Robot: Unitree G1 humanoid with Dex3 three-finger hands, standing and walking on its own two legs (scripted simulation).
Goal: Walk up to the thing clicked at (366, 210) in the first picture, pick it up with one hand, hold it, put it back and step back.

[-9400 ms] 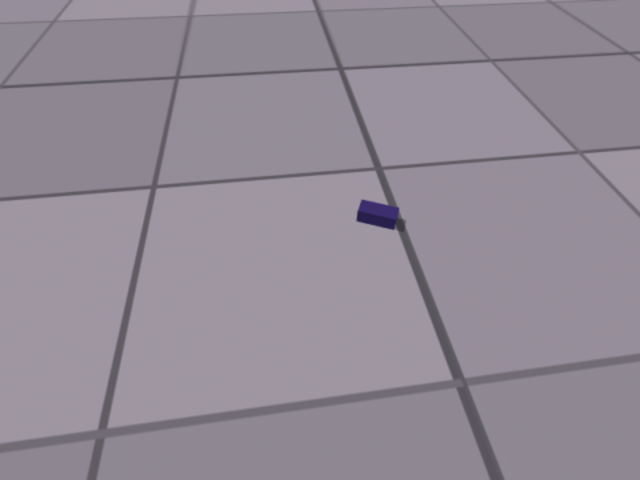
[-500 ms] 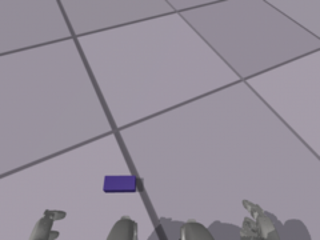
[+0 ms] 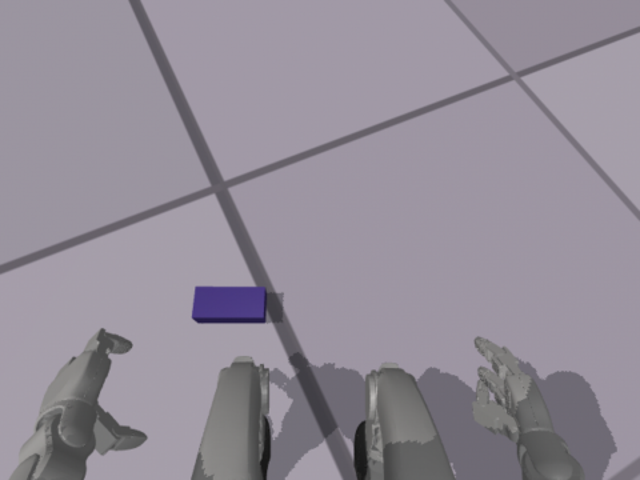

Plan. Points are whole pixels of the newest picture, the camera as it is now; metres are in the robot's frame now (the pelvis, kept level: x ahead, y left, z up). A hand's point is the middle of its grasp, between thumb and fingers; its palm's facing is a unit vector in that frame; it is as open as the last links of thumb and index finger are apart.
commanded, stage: rise first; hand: left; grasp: from above
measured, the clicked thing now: (231, 305) +0.44 +0.21 -0.54
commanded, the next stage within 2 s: none
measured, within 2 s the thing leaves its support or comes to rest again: neither
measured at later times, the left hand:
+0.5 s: hand (163, 339) +0.32 +0.29 -0.31, palm faces -0.48 -0.24 -0.85, open 14.1 cm
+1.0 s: hand (179, 320) +0.37 +0.28 -0.38, palm faces -0.47 -0.05 -0.88, open 14.3 cm
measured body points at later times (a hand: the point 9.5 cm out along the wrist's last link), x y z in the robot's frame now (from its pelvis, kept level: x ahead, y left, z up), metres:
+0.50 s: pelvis -0.05 +0.00 -0.17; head +0.15 +0.01 +0.23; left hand +0.34 +0.30 -0.26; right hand +0.05 -0.28 -0.30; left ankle +0.05 +0.13 -0.54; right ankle +0.04 -0.14 -0.54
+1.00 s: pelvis -0.05 +0.00 -0.22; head +0.17 +0.04 +0.17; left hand +0.39 +0.28 -0.33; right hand +0.02 -0.28 -0.34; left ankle +0.05 +0.13 -0.54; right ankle +0.04 -0.14 -0.54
